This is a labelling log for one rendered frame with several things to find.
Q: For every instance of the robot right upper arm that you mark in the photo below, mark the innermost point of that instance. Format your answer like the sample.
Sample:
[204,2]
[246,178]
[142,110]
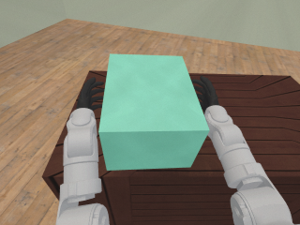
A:
[259,206]

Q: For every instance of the carton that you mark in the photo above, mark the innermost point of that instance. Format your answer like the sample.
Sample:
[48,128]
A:
[151,117]

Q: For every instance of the pedestal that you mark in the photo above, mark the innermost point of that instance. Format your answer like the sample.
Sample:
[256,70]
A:
[266,108]

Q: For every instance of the robot left hand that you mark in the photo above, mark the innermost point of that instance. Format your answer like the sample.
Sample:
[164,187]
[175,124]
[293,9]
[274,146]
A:
[85,99]

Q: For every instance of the robot left upper arm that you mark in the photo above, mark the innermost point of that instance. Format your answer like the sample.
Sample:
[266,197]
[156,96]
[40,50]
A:
[88,214]

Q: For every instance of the robot right hand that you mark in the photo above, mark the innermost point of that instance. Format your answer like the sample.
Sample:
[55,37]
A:
[209,96]

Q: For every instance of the left robot forearm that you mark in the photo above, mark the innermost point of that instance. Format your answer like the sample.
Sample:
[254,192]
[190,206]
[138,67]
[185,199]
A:
[80,161]

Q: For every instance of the right robot forearm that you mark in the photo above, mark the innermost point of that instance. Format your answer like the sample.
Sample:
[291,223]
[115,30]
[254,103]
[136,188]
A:
[241,169]

